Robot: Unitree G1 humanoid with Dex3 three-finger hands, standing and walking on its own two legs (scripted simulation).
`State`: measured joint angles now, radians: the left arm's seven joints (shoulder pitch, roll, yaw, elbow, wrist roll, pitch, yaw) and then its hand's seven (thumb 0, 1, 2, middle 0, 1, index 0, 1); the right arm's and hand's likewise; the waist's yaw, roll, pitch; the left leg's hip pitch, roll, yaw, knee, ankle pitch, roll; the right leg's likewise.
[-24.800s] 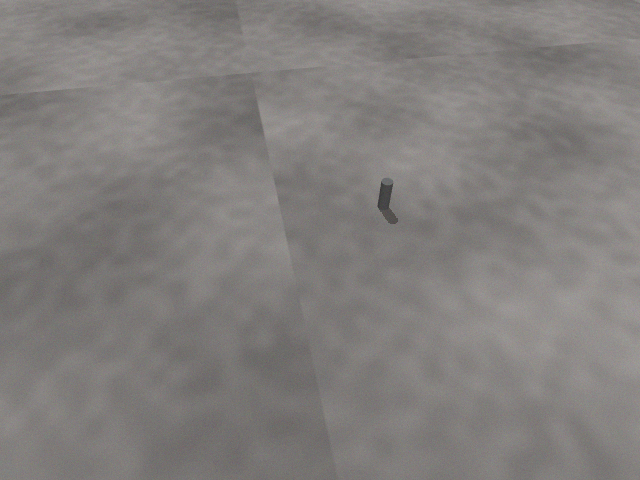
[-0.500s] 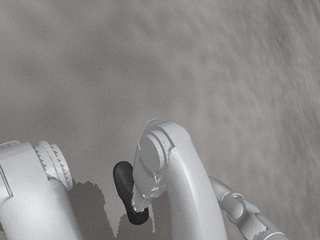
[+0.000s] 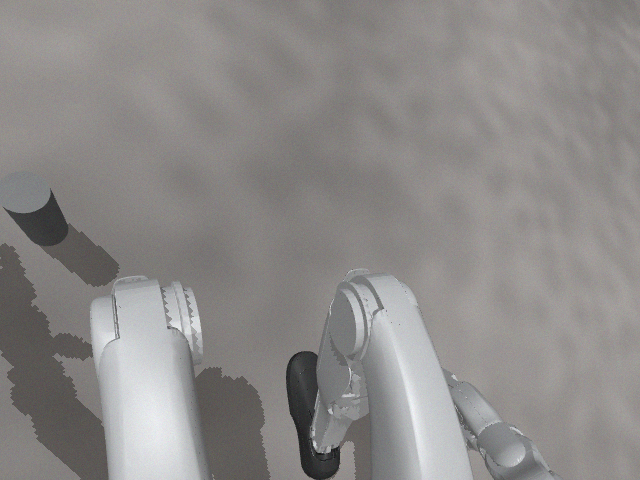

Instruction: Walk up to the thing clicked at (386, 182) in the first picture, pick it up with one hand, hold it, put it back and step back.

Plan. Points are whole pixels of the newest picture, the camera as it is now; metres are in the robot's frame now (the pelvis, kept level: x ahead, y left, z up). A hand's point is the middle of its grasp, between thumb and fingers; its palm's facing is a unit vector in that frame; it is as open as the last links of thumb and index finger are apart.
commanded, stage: home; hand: left
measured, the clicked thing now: (37, 213) +0.43 +0.33 -0.24
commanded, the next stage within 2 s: none
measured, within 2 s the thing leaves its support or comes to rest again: neither
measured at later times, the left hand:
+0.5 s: hand out of the picture +0.26 +0.35 +0.05, palm faces +0.30 -0.83 -0.48, open 17.3 cm
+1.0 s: hand out of the picture +0.23 +0.26 +0.28, palm faces +0.36 -0.86 -0.35, open 17.3 cm
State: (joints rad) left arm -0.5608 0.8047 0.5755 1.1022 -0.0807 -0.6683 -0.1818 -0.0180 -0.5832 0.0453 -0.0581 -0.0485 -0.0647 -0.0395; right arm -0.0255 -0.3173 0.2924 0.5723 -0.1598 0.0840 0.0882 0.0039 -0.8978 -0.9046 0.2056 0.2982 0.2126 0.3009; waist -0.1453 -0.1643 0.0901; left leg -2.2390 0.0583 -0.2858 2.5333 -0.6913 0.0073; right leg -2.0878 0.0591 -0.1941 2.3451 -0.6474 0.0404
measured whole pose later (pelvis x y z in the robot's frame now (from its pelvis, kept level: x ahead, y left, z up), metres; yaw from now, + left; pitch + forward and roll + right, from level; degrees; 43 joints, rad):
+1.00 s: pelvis +0.08 +0.00 +0.36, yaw +14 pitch +16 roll -3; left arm 0.28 0.27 0.07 0.18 -0.02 0.27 0.19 -0.01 -0.51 0.07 -0.06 -0.06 -0.06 -0.06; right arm 0.24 -0.22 0.02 0.51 0.04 -0.02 -0.17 0.01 -0.90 -0.90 0.20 0.30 0.21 0.30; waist -0.05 0.01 -0.17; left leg -0.96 0.06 -0.05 1.21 -0.54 -0.02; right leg -0.90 0.00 -0.06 1.15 -0.54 0.00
